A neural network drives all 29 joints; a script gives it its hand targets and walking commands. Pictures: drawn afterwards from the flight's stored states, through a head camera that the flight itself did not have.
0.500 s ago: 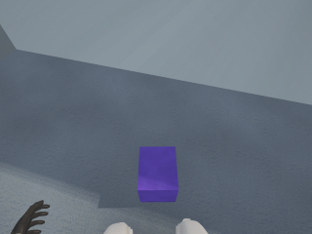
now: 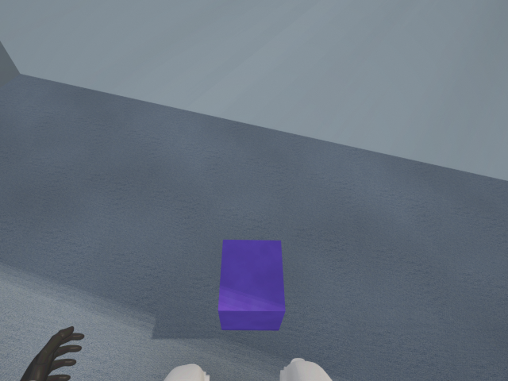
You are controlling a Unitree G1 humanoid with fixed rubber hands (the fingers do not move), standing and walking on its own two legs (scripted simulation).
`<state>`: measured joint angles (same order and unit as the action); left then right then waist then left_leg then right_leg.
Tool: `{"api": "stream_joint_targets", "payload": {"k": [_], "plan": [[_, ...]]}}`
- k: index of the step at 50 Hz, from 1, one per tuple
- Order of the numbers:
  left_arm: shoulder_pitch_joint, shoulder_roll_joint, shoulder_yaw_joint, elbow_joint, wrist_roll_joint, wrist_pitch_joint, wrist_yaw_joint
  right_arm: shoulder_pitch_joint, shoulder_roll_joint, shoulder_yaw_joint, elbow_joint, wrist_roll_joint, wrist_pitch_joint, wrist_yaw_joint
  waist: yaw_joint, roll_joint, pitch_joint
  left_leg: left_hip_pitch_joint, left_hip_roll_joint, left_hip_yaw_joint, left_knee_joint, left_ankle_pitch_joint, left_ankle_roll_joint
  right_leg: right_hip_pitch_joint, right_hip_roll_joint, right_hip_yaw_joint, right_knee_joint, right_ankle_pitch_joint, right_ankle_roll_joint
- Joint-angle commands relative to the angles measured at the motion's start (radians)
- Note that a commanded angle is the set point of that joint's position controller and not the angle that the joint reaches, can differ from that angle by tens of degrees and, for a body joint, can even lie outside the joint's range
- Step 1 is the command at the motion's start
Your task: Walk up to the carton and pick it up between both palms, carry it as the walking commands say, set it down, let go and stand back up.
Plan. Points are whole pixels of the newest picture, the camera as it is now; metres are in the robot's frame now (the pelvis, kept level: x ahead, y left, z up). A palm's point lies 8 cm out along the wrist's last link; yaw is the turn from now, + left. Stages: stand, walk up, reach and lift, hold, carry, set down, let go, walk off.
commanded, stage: walk up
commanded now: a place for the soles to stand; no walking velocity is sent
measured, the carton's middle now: (251, 285) +0.49 +0.01 -0.61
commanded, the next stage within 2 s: reach and lift in 0.36 s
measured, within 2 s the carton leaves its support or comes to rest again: neither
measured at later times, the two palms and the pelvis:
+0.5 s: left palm out of the picture +0.12 +0.30 -0.08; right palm out of the picture +0.10 -0.33 -0.08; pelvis -0.01 -0.01 +0.00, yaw +1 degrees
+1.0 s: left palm (104, 308) +0.24 +0.27 -0.10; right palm (403, 328) +0.23 -0.26 -0.11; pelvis +0.01 +0.00 -0.01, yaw +1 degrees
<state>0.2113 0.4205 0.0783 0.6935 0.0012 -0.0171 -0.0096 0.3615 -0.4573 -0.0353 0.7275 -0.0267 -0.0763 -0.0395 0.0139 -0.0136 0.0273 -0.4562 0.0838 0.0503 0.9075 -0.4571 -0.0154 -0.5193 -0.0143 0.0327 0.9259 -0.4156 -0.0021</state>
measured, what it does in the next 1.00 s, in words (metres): stands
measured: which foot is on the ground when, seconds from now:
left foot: down 0.00-1.00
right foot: down 0.00-1.00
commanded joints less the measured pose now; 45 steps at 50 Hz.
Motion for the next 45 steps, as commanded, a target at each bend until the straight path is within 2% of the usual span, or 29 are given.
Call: {"api": "stream_joint_targets", "payload": {"k": [1,2,4,5,6,7,8,9,10,11,12,13,15,17,18,19,20,22,24,25,26,30,33,36,38,39,41,43,45], "plan": [[0.003,0.196,0.045,0.0,0.031,-0.01,-0.004,-0.055,-0.264,-0.078,-0.029,0.002,-0.024,-0.018,0.004,0.058,-0.097,0.053,0.162,-0.252,-0.224,0.237,0.175,0.063,-0.029,0.022,-0.084,0.198,-0.069],[0.009,0.203,0.049,0.007,0.034,-0.011,-0.004,-0.062,-0.248,-0.077,-0.034,0.004,-0.022,-0.017,0.004,0.022,-0.095,0.013,0.121,-0.199,-0.186,0.221,0.15,0.095,-0.037,0.055,-0.133,0.182,-0.086],[0.01,0.248,0.062,0.003,0.039,-0.01,-0.004,-0.057,-0.21,-0.07,-0.031,0.016,-0.013,-0.018,-0.004,-0.123,-0.086,-0.059,-0.005,-0.021,-0.032,0.105,0.087,0.145,-0.105,0.236,-0.288,0.086,-0.148],[0.002,0.254,0.059,-0.008,0.039,-0.008,-0.005,-0.057,-0.183,-0.061,-0.023,0.019,-0.01,-0.019,-0.001,-0.152,-0.06,-0.08,-0.052,0.007,0.005,0.018,0.076,0.124,-0.16,0.338,-0.341,0.061,-0.201],[-0.013,0.26,0.056,-0.015,0.039,-0.005,-0.006,-0.04,-0.179,-0.061,-0.014,0.021,-0.012,-0.019,-0.01,-0.142,-0.049,-0.047,-0.056,0.008,-0.034,-0.035,0.075,0.093,-0.187,0.356,-0.349,0.059,-0.225],[-0.037,0.25,0.049,-0.022,0.036,-0.001,-0.007,0.002,-0.181,-0.063,-0.001,0.018,-0.017,-0.018,-0.028,-0.155,-0.056,0.01,-0.053,0.002,-0.111,-0.02,0.079,0.065,-0.169,0.308,-0.329,0.06,-0.206],[-0.052,0.238,0.044,-0.026,0.035,0.004,-0.007,0.023,-0.179,-0.063,0.013,0.015,-0.023,-0.016,-0.036,-0.117,-0.063,0.08,-0.046,-0.027,-0.159,0.014,0.091,0.016,-0.139,0.269,-0.298,0.053,-0.178],[-0.071,0.221,0.039,-0.037,0.033,0.006,-0.009,0.051,-0.199,-0.069,0.014,0.011,-0.029,-0.016,-0.054,-0.072,-0.062,0.135,0.004,-0.096,-0.214,0.066,0.109,-0.05,-0.097,0.189,-0.232,0.063,-0.132],[-0.078,0.192,0.036,-0.044,0.029,0.008,-0.011,0.056,-0.243,-0.084,0.013,-0.002,-0.035,-0.017,-0.052,0.025,-0.05,0.159,0.089,-0.223,-0.286,0.092,0.143,-0.108,-0.049,0.101,-0.112,0.096,-0.081],[-0.053,0.17,0.035,-0.037,0.024,0.008,-0.011,0.05,-0.277,-0.086,0.006,-0.004,-0.039,-0.019,-0.038,0.135,-0.075,0.178,0.188,-0.363,-0.36,0.109,0.192,-0.11,-0.011,0.016,-0.004,0.096,-0.049],[-0.05,0.181,0.038,-0.033,0.026,0.01,-0.006,0.019,-0.299,-0.089,-0.009,-0.004,-0.037,-0.021,-0.029,0.163,-0.05,0.131,0.241,-0.412,-0.383,0.128,0.232,-0.084,-0.012,-0.019,0.019,0.015,-0.04],[-0.028,0.187,0.045,-0.022,0.025,0.006,-0.007,-0.02,-0.303,-0.092,-0.019,-0.004,-0.036,-0.022,-0.009,0.145,-0.046,0.104,0.243,-0.393,-0.342,0.194,0.238,-0.04,-0.022,-0.014,-0.005,-0.012,-0.04],[0.032,0.192,0.052,0.008,0.03,-0.008,-0.012,-0.069,-0.266,-0.079,-0.032,-0.003,-0.03,-0.018,0.025,0.095,-0.08,0.01,0.169,-0.253,-0.233,0.268,0.183,0.111,-0.014,-0.014,-0.123,0.075,-0.06],[0.035,0.246,0.063,0.012,0.036,-0.016,-0.008,-0.06,-0.205,-0.064,-0.034,0.012,-0.022,-0.017,0.006,-0.096,-0.097,-0.054,0.006,-0.039,-0.037,0.222,0.09,0.172,-0.106,0.217,-0.279,0.154,-0.138],[0.025,0.265,0.064,-0.003,0.034,-0.015,-0.008,-0.055,-0.19,-0.063,-0.028,0.018,-0.017,-0.019,0.004,-0.124,-0.086,-0.083,-0.06,0.014,0.03,0.073,0.068,0.164,-0.162,0.325,-0.334,0.123,-0.196],[-0.196,0.099,0.07,-0.301,0.009,0.006,-0.034,-0.38,-0.006,-0.11,-0.378,-0.01,0.045,0.035,-0.051,-0.021,0.244,-0.092,-0.128,-0.055,-0.146,-0.053,-0.018,-0.141,0.041,0.053,-0.357,-0.036,-0.06],[-0.205,0.092,0.089,-0.236,0.03,0.031,-0.048,-0.379,-0.05,-0.147,-0.377,-0.02,0.075,0.037,-0.071,-0.012,0.26,-0.071,-0.134,-0.014,-0.163,-0.072,-0.032,-0.092,0.081,-0.034,-0.338,-0.157,-0.011],[-0.167,0.09,0.119,-0.227,0.058,0.049,-0.062,-0.31,-0.061,-0.155,-0.358,-0.027,0.094,0.047,-0.088,-0.077,0.228,0.039,-0.153,0.004,-0.142,-0.089,-0.026,-0.111,0.05,-0.022,-0.389,-0.261,-0.039],[-0.178,0.111,0.14,-0.26,0.066,0.025,-0.064,-0.258,-0.08,-0.19,-0.378,-0.075,0.085,0.043,-0.082,-0.14,0.086,0.176,-0.184,0.044,-0.108,-0.006,-0.046,-0.153,0.017,-0.017,-0.408,-0.253,-0.043],[-0.196,0.115,0.153,-0.297,0.077,0.015,-0.061,-0.253,-0.077,-0.193,-0.378,-0.074,0.078,0.046,-0.081,-0.099,0.026,0.209,-0.191,0.047,-0.1,0.002,-0.043,-0.138,0.007,-0.026,-0.4,-0.22,-0.041],[-0.231,0.13,0.171,-0.318,0.081,0.004,-0.058,-0.255,-0.074,-0.194,-0.377,-0.076,0.075,0.045,-0.076,-0.115,-0.034,0.225,-0.187,0.05,-0.091,0.019,-0.042,-0.119,-0.008,-0.012,-0.402,-0.207,-0.033],[-0.36,0.114,0.189,-0.334,0.063,0.013,-0.027,-0.374,-0.041,-0.195,-0.301,-0.042,0.087,0.055,-0.053,0.01,-0.133,0.093,-0.143,0.045,-0.117,-0.001,-0.033,-0.007,0.012,-0.032,-0.282,-0.096,0.003],[-0.345,0.08,0.158,-0.282,0.066,0.022,-0.009,-0.416,-0.022,-0.2,-0.256,-0.023,0.092,0.046,-0.037,0.121,-0.071,-0.064,-0.122,0.055,-0.156,-0.064,-0.028,0.082,0.04,-0.064,-0.199,-0.046,0.031],[-0.317,0.035,0.114,-0.197,0.043,0.038,-0.005,-0.461,-0.022,-0.198,-0.235,-0.01,0.108,0.045,-0.027,0.15,-0.052,-0.116,-0.123,0.037,-0.167,-0.029,-0.033,0.051,0.06,-0.084,-0.141,0.022,0.031],[-0.299,0.029,0.114,-0.163,0.043,0.039,0.006,-0.471,-0.015,-0.191,-0.235,-0.001,0.105,0.042,-0.014,0.111,-0.075,-0.113,-0.134,0.032,-0.136,0.055,-0.035,0.001,0.064,-0.083,-0.123,0.076,0.037],[-0.288,-0.001,0.096,-0.151,0.036,0.044,0.008,-0.45,-0.016,-0.18,-0.22,0.003,0.113,0.044,-0.017,0.116,-0.086,-0.094,-0.135,0.029,-0.131,0.098,-0.042,-0.01,0.07,-0.083,-0.109,0.12,0.029],[-0.329,-0.014,0.096,-0.14,0.023,0.052,0.011,-0.498,-0.005,-0.166,-0.234,0.017,0.115,0.039,-0.024,0.059,-0.128,-0.089,-0.137,0.015,-0.084,0.181,-0.035,-0.056,0.077,-0.072,-0.089,0.185,0.035],[-0.363,-0.02,0.089,-0.132,0.004,0.046,0.016,-0.535,-0.011,-0.168,-0.243,0.015,0.113,0.035,-0.032,-0.028,-0.22,-0.113,-0.14,0.005,-0.039,0.28,-0.025,-0.064,0.085,-0.061,-0.051,0.314,0.046],[-0.389,-0.04,0.087,-0.152,-0.014,0.034,0.018,-0.541,0.008,-0.154,-0.222,0.031,0.111,0.029,-0.032,-0.042,-0.295,-0.166,-0.139,0.0,-0.002,0.353,-0.028,-0.045,0.078,-0.042,-0.012,0.441,0.043]]}}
